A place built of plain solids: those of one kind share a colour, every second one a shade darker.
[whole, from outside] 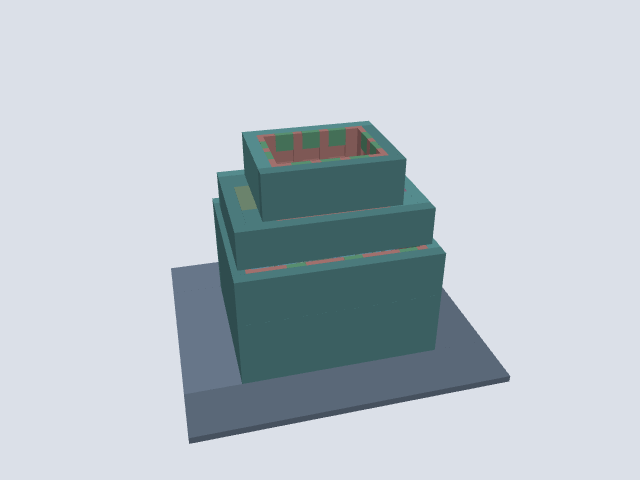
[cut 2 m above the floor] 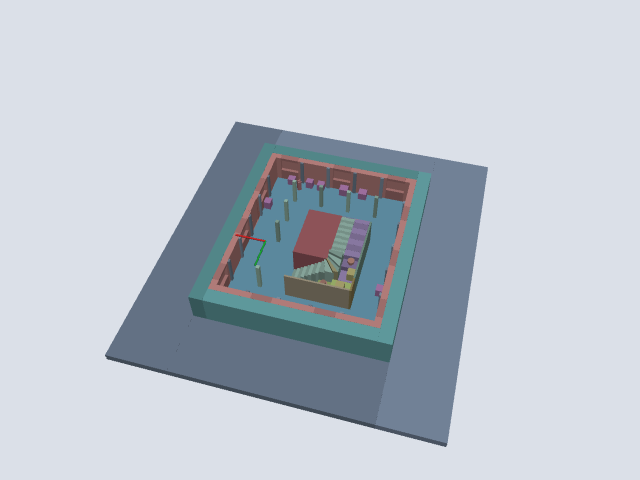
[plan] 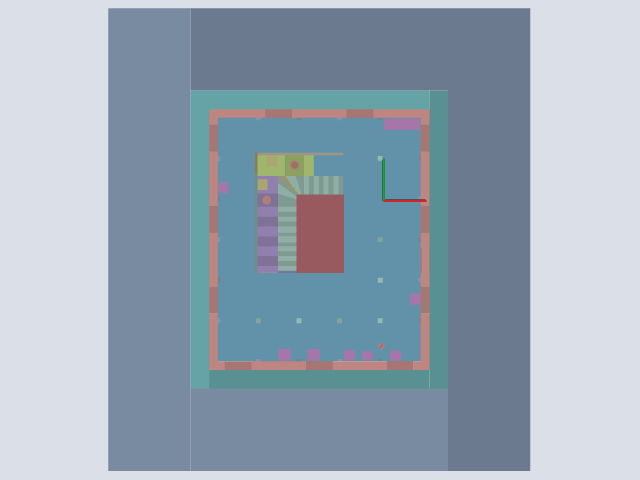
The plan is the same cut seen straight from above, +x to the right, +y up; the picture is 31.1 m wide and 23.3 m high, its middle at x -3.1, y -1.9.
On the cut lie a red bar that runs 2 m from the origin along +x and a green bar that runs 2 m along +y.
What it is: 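A castle tower; a broad house of two floors, an attic in its roof, a lookout on its ridge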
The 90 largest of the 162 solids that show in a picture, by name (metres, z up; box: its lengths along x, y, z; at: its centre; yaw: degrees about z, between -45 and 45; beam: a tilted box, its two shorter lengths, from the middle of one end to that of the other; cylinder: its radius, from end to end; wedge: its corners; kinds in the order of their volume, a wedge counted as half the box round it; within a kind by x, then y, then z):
{
 "wall_fill_storey_1": {"box": [0.9, 14.46, 5.49], "at": [-8.93, -1.88, 2.24]},
 "wall_fill_storey_2": {"box": [0.9, 14.46, 3.42], "at": [-8.93, -1.88, 6.69]},
 "wall_fill_storey_3": {"box": [0.9, 13.62, 2.82], "at": [-7.52, -1.88, 9.81]},
 "wall_fill_storey_4": {"box": [0.9, 9.68, 3.36], "at": [-6.54, -1.88, 12.9]},
 "wall_fill_storey_5": {"box": [2.04, 1.97, 2.82], "at": [-6.05, -6.8, 9.81]},
 "wall_fill_storey_6": {"box": [10.69, 0.9, 5.49], "at": [-3.13, -8.66, 2.24]},
 "wall_fill_storey_7": {"box": [10.69, 0.9, 3.42], "at": [-3.13, -8.66, 6.69]},
 "wall_fill_storey_8": {"box": [7.88, 0.9, 2.82], "at": [-3.13, -8.24, 9.81]},
 "wall_fill_storey_9": {"box": [5.91, 0.9, 3.36], "at": [-3.13, -6.27, 12.9]},
 "wall_fill_storey_10": {"box": [5.91, 0.9, 3.36], "at": [-3.13, 2.51, 12.9]},
 "wall_fill_storey_11": {"box": [7.88, 0.9, 2.82], "at": [-3.13, 4.48, 9.81]},
 "wall_fill_storey_12": {"box": [10.69, 0.9, 5.49], "at": [-3.13, 4.9, 2.24]},
 "wall_fill_storey_13": {"box": [10.69, 0.9, 3.42], "at": [-3.13, 4.9, 6.69]},
 "wall_fill_storey_14": {"box": [2.04, 1.97, 2.82], "at": [-0.22, -6.8, 9.81]},
 "wall_fill_storey_15": {"box": [2.04, 1.97, 2.82], "at": [-0.22, 3.04, 9.81]},
 "wall_fill_storey_16": {"box": [0.9, 9.68, 3.36], "at": [0.27, -1.88, 12.9]},
 "wall_fill_storey_17": {"box": [0.9, 13.62, 2.82], "at": [1.26, -1.88, 9.81]},
 "wall_fill_storey_18": {"box": [0.9, 14.46, 5.49], "at": [2.66, -1.88, 2.24]},
 "wall_fill_storey_19": {"box": [0.9, 14.46, 3.42], "at": [2.66, -1.88, 6.69]},
 "ground_garden_1": {"box": [4.0, 22.46, 0.5], "at": [-11.38, -1.88, -0.27]},
 "ground_garden_2": {"box": [12.49, 4.0, 0.5], "at": [-3.13, -11.11, -0.27]},
 "ground_garden_3": {"box": [12.49, 4.0, 0.5], "at": [-3.13, 7.35, -0.27]},
 "ground_garden_4": {"box": [4.0, 22.46, 0.5], "at": [5.11, -1.88, -0.27]},
 "wall_storey_1": {"box": [0.42, 2.73, 5.14], "at": [-8.27, -6.85, 2.42]},
 "wall_storey_2": {"box": [0.42, 1.3, 1.64], "at": [-8.27, -4.83, 2.62]},
 "wall_storey_3": {"box": [0.42, 2.64, 5.14], "at": [-8.27, -2.87, 2.42]},
 "wall_storey_4": {"box": [0.42, 1.3, 1.64], "at": [-8.27, -0.9, 2.62]},
 "wall_storey_5": {"box": [0.42, 2.64, 5.14], "at": [-8.27, 1.07, 2.42]},
 "wall_storey_6": {"box": [0.42, 1.3, 1.64], "at": [-8.27, 3.04, 2.62]},
 "wall_storey_7": {"box": [0.42, 0.76, 5.14], "at": [-8.27, 4.07, 2.42]},
 "wall_storey_8": {"box": [0.76, 0.42, 5.14], "at": [-8.1, -8.0, 2.42]},
 "wall_storey_9": {"box": [2.73, 0.42, 5.14], "at": [-7.12, 4.24, 2.42]},
 "wall_storey_10": {"box": [1.3, 0.42, 1.64], "at": [-7.07, -8.0, 2.62]},
 "wall_storey_11": {"box": [0.42, 1.32, 3.36], "at": [-5.88, -5.16, 12.9]},
 "wall_storey_12": {"box": [0.42, 0.67, 3.36], "at": [-5.88, -2.87, 12.9]},
 "wall_storey_13": {"box": [0.42, 0.67, 3.36], "at": [-5.88, -0.9, 12.9]},
 "wall_storey_14": {"box": [0.42, 1.32, 3.36], "at": [-5.88, 1.4, 12.9]},
 "wall_storey_15": {"box": [1.32, 0.42, 3.36], "at": [-5.43, 1.85, 12.9]},
 "wall_storey_16": {"box": [2.64, 0.42, 5.14], "at": [-5.1, -8.0, 2.42]},
 "wall_storey_17": {"box": [1.3, 0.42, 1.64], "at": [-5.1, 4.24, 2.62]},
 "wall_storey_18": {"box": [1.3, 0.42, 1.64], "at": [-3.13, -8.0, 2.62]},
 "wall_storey_19": {"box": [0.67, 0.42, 3.36], "at": [-3.13, 1.85, 12.9]},
 "wall_storey_20": {"box": [2.64, 0.42, 5.14], "at": [-3.13, 4.24, 2.42]},
 "wall_storey_21": {"box": [2.64, 0.42, 5.14], "at": [-1.16, -8.0, 2.42]},
 "wall_storey_22": {"box": [1.3, 0.42, 1.64], "at": [-1.16, 4.24, 2.62]},
 "wall_storey_23": {"box": [1.32, 0.42, 3.36], "at": [-0.84, 1.85, 12.9]},
 "wall_storey_24": {"box": [0.42, 1.32, 3.36], "at": [-0.39, -5.16, 12.9]},
 "wall_storey_25": {"box": [0.42, 1.32, 3.36], "at": [-0.39, 1.4, 12.9]},
 "wall_storey_26": {"box": [0.42, 7.88, 2.82], "at": [0.6, -1.88, 9.81]},
 "wall_storey_27": {"box": [1.3, 0.42, 1.64], "at": [0.81, -8.0, 2.62]},
 "wall_storey_28": {"box": [2.73, 0.42, 5.14], "at": [0.85, 4.24, 2.42]},
 "wall_storey_29": {"box": [0.76, 0.42, 5.14], "at": [1.83, -8.0, 2.42]},
 "wall_storey_30": {"box": [0.42, 2.73, 5.14], "at": [2.0, -6.85, 2.42]},
 "wall_storey_31": {"box": [0.42, 2.73, 3.42], "at": [2.0, -6.85, 6.69]},
 "wall_storey_32": {"box": [0.42, 0.72, 5.14], "at": [2.0, -3.83, 2.42]},
 "wall_storey_33": {"box": [0.42, 2.64, 3.42], "at": [2.0, -2.87, 6.69]},
 "wall_storey_34": {"box": [0.42, 0.72, 5.14], "at": [2.0, -1.91, 2.42]},
 "wall_storey_35": {"box": [0.42, 2.64, 5.14], "at": [2.0, 1.07, 2.42]},
 "wall_storey_36": {"box": [0.42, 2.64, 3.42], "at": [2.0, 1.07, 6.69]},
 "wall_storey_37": {"box": [0.42, 1.3, 1.64], "at": [2.0, 3.04, 2.62]},
 "wall_storey_38": {"box": [0.42, 0.76, 5.14], "at": [2.0, 4.07, 2.42]},
 "wall_storey_39": {"box": [0.38, 1.2, 2.1], "at": [2.02, -2.87, 1.05]},
 "floor_storey_1": {"box": [9.85, 11.82, 0.55], "at": [-3.13, -1.88, -0.28]},
 "floor_storey_2": {"box": [5.91, 11.82, 0.33], "at": [-1.16, -1.88, 5.15]},
 "store_1": {"box": [2.3, 3.81, 4.99], "at": [-3.09, -1.59, 2.49]},
 "step_1": {"wedge": [[-5.14, 0.3, -0.05], [-5.14, 0.3, 2.28], [-5.14, 0.87, -0.05], [-5.14, 0.87, 2.28], [-4.24, 0.0, -0.05], [-4.24, 0.0, 2.28], [-4.24, 0.21, -0.05], [-4.24, 0.21, 2.28]]},
 "step_2": {"wedge": [[-5.14, 0.79, -0.05], [-5.14, 0.79, 2.09], [-5.14, 1.21, -0.05], [-5.14, 1.21, 2.09], [-4.24, 0.14, -0.05], [-4.24, 0.14, 2.09], [-4.24, 0.31, -0.05], [-4.24, 0.31, 2.09]]},
 "step_3": {"box": [0.9, 0.3, 5.18], "at": [-4.69, -3.31, 2.54]},
 "step_4": {"box": [0.9, 0.3, 4.99], "at": [-4.69, -3.07, 2.44]},
 "step_5": {"box": [0.9, 0.3, 4.8], "at": [-4.69, -2.83, 2.35]},
 "step_6": {"box": [0.9, 0.3, 4.61], "at": [-4.69, -2.59, 2.25]},
 "step_7": {"box": [0.9, 0.3, 4.42], "at": [-4.69, -2.35, 2.16]},
 "step_8": {"box": [0.9, 0.3, 4.23], "at": [-4.69, -2.11, 2.06]},
 "step_9": {"box": [0.9, 0.3, 4.04], "at": [-4.69, -1.87, 1.97]},
 "step_10": {"box": [0.9, 0.3, 3.85], "at": [-4.69, -1.63, 1.87]},
 "step_11": {"box": [0.9, 0.3, 3.66], "at": [-4.69, -1.39, 1.78]},
 "step_12": {"box": [0.9, 0.3, 3.47], "at": [-4.69, -1.16, 1.68]},
 "terrace_right_1": {"box": [1.0, 0.34, 4.29], "at": [-5.64, -3.33, 2.13]},
 "terrace_right_2": {"box": [1.0, 0.48, 3.92], "at": [-5.64, -2.92, 1.94]},
 "terrace_right_3": {"box": [1.0, 0.48, 3.54], "at": [-5.64, -2.44, 1.75]},
 "terrace_right_4": {"box": [1.0, 0.48, 3.16], "at": [-5.64, -1.96, 1.56]},
 "terrace_right_5": {"box": [1.0, 0.48, 2.78], "at": [-5.64, -1.48, 1.37]},
 "terrace_right_6": {"box": [1.0, 0.48, 2.4], "at": [-5.64, -1.01, 1.18]},
 "terrace_right_7": {"box": [1.0, 0.48, 2.02], "at": [-5.64, -0.53, 0.99]},
 "terrace_right_8": {"box": [1.0, 0.65, 1.64], "at": [-5.64, 0.04, 0.8]},
 "terrace_right_9": {"box": [1.0, 0.85, 1.26], "at": [-5.64, 0.78, 0.61]},
 "wall_beside_right_1": {"box": [0.12, 4.81, 6.27], "at": [-6.2, -1.09, 3.13]},
 "wall_foot_1": {"box": [4.17, 0.12, 4.99], "at": [-4.05, 2.27, 2.49]},
 "terrace_right_low_1": {"box": [1.34, 1.0, 1.26], "at": [-5.47, 1.71, 0.61]},
 "step_w1t03a_1": {"wedge": [[-5.14, 1.21, -0.05], [-5.14, 1.21, 2.09], [-4.79, 1.21, -0.05], [-4.79, 1.21, 2.09], [-4.24, 0.31, -0.05], [-4.24, 0.31, 2.09], [-4.14, 0.31, -0.05], [-4.14, 0.31, 2.09]]}
}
